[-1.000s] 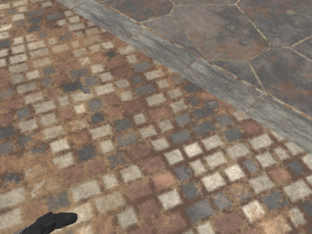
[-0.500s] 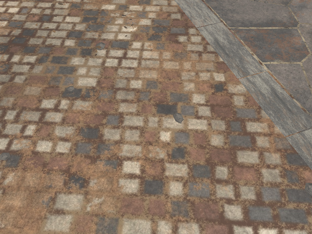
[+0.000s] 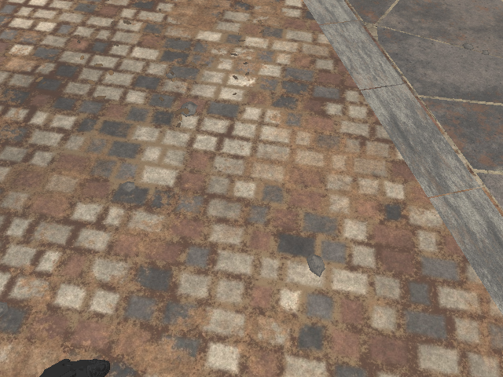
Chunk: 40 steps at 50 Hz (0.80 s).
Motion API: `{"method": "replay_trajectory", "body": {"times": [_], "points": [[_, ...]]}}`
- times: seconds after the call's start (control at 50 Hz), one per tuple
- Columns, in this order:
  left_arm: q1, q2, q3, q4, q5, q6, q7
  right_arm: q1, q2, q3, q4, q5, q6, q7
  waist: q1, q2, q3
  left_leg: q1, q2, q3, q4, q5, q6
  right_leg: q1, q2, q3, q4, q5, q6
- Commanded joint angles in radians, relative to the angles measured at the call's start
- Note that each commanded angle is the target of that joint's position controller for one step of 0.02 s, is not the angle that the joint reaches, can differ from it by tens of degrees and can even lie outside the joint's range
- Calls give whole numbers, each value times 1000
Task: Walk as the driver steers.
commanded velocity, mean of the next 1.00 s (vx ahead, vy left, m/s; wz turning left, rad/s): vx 0.18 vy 0.00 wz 0.27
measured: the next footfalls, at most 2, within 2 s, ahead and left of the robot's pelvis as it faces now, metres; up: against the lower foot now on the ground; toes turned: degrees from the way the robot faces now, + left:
right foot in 0.14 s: +0.27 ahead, -0.14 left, +0.00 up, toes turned -3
left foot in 0.74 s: +0.34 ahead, +0.07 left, +0.00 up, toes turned +9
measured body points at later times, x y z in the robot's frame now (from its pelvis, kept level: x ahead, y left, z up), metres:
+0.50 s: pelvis +0.22 -0.07 +0.00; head +0.26 -0.08 +0.45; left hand +0.36 +0.19 -0.11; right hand +0.35 -0.34 -0.12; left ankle +0.32 +0.09 -0.69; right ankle +0.23 -0.14 -0.74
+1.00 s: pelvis +0.30 -0.03 +0.00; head +0.34 +0.01 +0.44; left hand +0.38 +0.29 -0.12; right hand +0.52 -0.27 -0.08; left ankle +0.30 +0.07 -0.74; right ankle +0.36 -0.19 -0.68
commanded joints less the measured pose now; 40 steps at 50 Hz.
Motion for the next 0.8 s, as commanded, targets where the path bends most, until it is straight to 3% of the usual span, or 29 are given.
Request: {"method": "replay_trajectory", "body": {"times": [0.02,0.08,0.1,0.14,0.16,0.18,0.2,0.22,0.24,0.26,0.32,0.36,0.42,0.48,0.6,0.7,0.72,0.74,0.76,0.78,0.8], "points": [[-129,81,14,-98,-11,-21,-17,56,-167,-42,-15,-1,-12,-3,-35,132,21,30,302,-127,-79,250,139,7,14,-22,-59,1,-43],[-111,91,17,-110,-14,-21,-32,57,-181,-48,9,-2,-3,-9,-13,137,29,144,345,-109,-23,412,112,-13,29,-32,-83,-140,-98],[-65,104,23,-101,-13,-19,-34,38,-188,-50,7,-3,0,-11,15,143,1,154,334,-82,27,571,97,57,55,-53,-88,-182,-119],[156,159,56,-43,-1,-16,-27,-2,-179,-41,-9,-12,11,-19,134,108,-151,91,250,15,324,861,45,393,105,-80,-118,-100,-175],[280,235,70,-35,13,-15,-23,27,-137,-23,-41,-41,7,-28,153,-33,-286,-117,178,57,635,558,-5,684,-75,169,-84,135,-252],[288,268,76,-27,12,-12,-30,150,-60,0,-42,-38,-9,-18,83,-274,-375,-482,-8,57,957,-280,-88,965,-272,618,-181,145,-424],[292,164,52,-35,-11,-6,-28,114,-145,-9,-19,-20,-20,-8,129,-128,-373,-560,50,-47,1042,-324,-85,969,-274,619,-216,95,-390],[222,133,40,-51,-5,0,-21,16,-168,-16,-40,7,-22,-2,137,-46,-251,-594,96,-27,1038,-257,-86,847,-256,455,-212,201,-351],[178,111,30,-57,3,5,-18,-48,-162,-14,-46,5,-19,-5,127,59,-180,-575,135,-6,992,-216,-91,725,-221,337,-215,344,-322],[155,99,23,-52,8,5,-16,-74,-153,-17,-53,-4,-12,-8,106,80,-134,-544,160,-1,922,-190,-95,627,-198,268,-232,421,-305],[112,72,10,-22,30,-5,-13,18,-93,-11,-15,1,25,-18,39,-12,-129,-381,177,2,767,-109,-120,463,-133,107,-298,495,-280],[86,90,15,-3,33,-5,-6,23,-81,-11,-11,-2,43,-28,29,-35,-132,-368,168,3,677,-48,-136,448,-126,39,-315,546,-280],[71,132,30,13,22,20,18,-29,-94,-19,-32,-1,51,-29,49,-33,-130,-406,173,18,590,70,-142,492,-127,-21,-338,472,-260],[72,131,32,30,19,51,37,-90,-94,-26,-59,3,57,-22,78,-19,-101,-450,186,29,532,111,-143,539,-141,-45,-355,332,-258],[75,150,45,50,9,101,44,-173,-81,-32,-125,0,72,-2,109,-18,-54,-501,184,78,448,-2,-128,643,-203,-46,-315,248,-280],[58,172,58,48,-15,123,50,-160,-78,-39,-155,12,70,26,88,-41,-78,-404,129,150,266,-28,-76,700,-212,-76,-164,401,-231],[49,170,58,48,-23,122,55,-118,-89,-47,-147,11,66,26,57,-36,-100,-306,102,165,154,75,-48,671,-178,-114,-81,421,-194],[76,161,57,57,-20,112,55,-56,-141,-66,-138,5,62,15,27,10,-142,-143,114,103,58,309,-1,582,-118,-162,55,347,-127],[57,123,43,17,22,93,47,12,-268,-98,-148,-11,64,-8,21,220,-223,123,325,-186,117,833,111,302,-12,-210,326,-58,-45],[31,86,28,-16,47,79,35,29,-298,-97,-160,-34,61,-10,19,334,-312,244,515,-453,121,1046,326,56,144,-106,551,-775,3],[9,132,43,3,25,79,21,-1,-224,-78,-166,-24,56,-4,-5,167,-319,206,480,-363,106,939,309,32,87,28,637,-775,3]]}}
